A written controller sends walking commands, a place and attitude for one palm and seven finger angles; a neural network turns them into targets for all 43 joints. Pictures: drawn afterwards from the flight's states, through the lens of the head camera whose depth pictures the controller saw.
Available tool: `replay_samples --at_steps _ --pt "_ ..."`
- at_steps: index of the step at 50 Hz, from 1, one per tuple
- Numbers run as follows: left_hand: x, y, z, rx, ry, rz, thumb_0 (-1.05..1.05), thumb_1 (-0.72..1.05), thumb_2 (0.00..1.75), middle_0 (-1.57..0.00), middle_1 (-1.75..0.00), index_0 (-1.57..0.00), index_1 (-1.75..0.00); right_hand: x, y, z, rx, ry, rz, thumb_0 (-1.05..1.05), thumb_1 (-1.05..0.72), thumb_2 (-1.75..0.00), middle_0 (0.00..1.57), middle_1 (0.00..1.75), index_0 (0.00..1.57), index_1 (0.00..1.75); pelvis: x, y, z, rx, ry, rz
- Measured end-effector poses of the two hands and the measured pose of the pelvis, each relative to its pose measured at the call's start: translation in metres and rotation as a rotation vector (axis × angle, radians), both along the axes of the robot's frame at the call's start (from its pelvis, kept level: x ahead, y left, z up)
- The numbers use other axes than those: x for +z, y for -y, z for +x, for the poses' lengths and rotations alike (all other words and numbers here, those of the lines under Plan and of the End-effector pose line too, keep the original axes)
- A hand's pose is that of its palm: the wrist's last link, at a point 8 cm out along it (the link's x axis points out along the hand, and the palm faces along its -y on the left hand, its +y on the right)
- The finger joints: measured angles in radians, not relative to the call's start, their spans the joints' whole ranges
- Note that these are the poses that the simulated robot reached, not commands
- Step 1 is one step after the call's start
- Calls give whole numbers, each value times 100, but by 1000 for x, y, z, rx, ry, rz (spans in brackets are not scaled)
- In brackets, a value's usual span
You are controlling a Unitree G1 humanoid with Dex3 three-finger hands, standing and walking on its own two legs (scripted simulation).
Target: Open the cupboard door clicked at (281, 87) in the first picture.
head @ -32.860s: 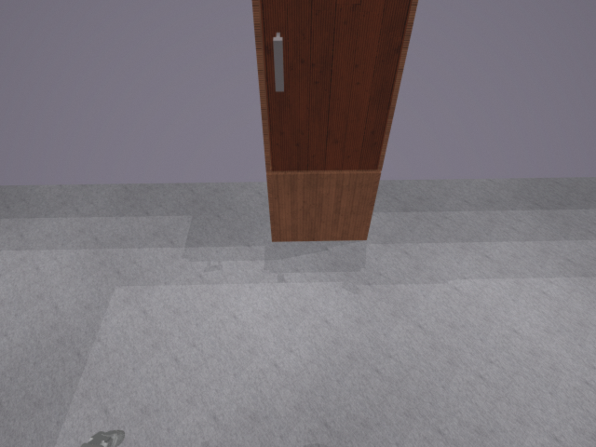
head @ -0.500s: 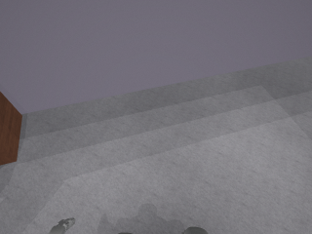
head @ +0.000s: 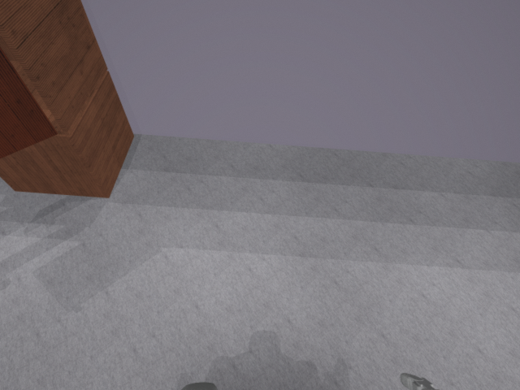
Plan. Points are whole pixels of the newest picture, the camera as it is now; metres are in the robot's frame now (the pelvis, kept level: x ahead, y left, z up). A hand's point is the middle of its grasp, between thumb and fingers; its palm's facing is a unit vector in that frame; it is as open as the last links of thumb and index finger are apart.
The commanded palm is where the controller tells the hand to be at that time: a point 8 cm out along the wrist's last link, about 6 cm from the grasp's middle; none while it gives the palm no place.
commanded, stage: turn to face it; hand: left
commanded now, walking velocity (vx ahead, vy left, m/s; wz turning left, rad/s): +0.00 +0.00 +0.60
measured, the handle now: out of the picture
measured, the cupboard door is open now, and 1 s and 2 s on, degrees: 44 44 44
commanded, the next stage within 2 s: take the last steps up to it in 1.26 s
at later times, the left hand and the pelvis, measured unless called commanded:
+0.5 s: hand out of the picture +0.06 +0.19 -0.13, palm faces +0.28 -0.91 -0.29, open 7.4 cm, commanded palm none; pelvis +0.01 -0.04 +0.01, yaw +17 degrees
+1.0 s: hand out of the picture -0.05 +0.22 -0.15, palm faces +0.57 -0.78 -0.25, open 7.4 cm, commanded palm none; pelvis +0.00 -0.01 +0.02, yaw +33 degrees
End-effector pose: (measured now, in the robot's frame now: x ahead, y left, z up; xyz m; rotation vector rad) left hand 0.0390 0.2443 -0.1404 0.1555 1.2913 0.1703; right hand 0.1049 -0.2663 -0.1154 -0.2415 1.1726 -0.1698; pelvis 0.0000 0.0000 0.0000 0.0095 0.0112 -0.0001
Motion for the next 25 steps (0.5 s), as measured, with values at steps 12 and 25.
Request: replay_samples --at_steps 12,25 --pt "23 -34 4 120 68 60 1 91 90 -20 -30 -20 -30 11 -27 17 134 -11 -1 1 -91 -90 20 30 20 30 15 0 -1 124 -2 -32" --pt "42 16 -3 214 150 111 1 91 90 -20 -30 -20 -30 -19 10 29 205 -114 48 1 -91 -90 20 29 20 30 10 39 6 296 8 -2"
